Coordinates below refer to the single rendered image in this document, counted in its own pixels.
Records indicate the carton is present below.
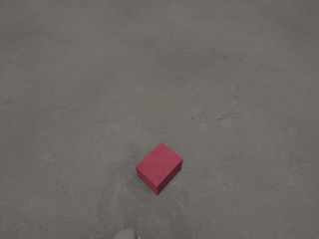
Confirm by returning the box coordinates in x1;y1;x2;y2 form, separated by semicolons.
136;143;183;195

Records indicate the robot left thigh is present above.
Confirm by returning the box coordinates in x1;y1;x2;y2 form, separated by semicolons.
113;229;142;239

